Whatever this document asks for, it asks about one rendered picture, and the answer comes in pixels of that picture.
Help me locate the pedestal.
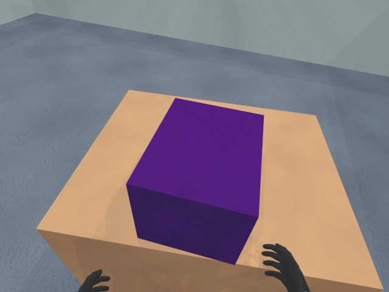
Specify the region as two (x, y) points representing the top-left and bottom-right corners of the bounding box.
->
(36, 90), (383, 292)

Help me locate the left robot hand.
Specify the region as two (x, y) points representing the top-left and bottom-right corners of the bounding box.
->
(78, 269), (110, 292)

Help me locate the right robot hand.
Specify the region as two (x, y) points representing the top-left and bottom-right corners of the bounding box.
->
(261, 243), (310, 292)

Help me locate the carton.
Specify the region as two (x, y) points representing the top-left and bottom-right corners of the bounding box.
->
(126, 98), (264, 265)

